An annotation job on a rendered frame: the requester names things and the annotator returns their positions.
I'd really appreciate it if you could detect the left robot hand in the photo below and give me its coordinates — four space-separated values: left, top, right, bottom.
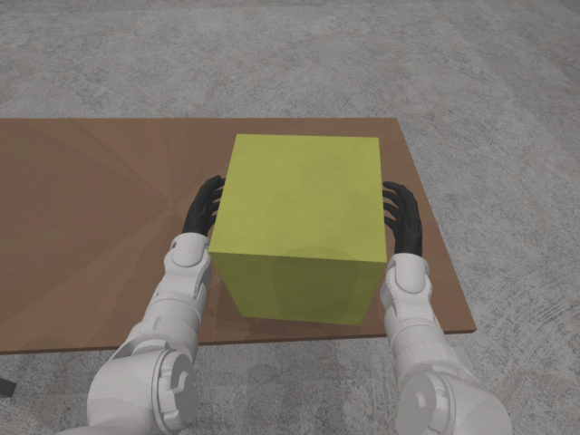
182 175 226 237

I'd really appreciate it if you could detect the left robot forearm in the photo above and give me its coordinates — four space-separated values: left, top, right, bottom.
87 233 211 425

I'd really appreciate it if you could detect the robot right upper arm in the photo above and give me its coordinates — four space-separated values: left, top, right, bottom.
395 371 513 435

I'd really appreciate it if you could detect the right robot forearm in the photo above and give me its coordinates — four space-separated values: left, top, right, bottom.
380 253 513 433

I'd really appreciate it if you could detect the table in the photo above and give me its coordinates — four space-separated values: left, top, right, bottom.
0 118 478 398

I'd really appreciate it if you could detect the right robot hand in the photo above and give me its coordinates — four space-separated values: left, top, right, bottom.
382 181 422 257

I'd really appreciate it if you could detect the robot left upper arm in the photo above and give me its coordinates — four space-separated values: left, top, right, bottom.
54 348 200 435

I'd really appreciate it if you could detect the carton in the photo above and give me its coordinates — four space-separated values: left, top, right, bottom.
208 134 387 325

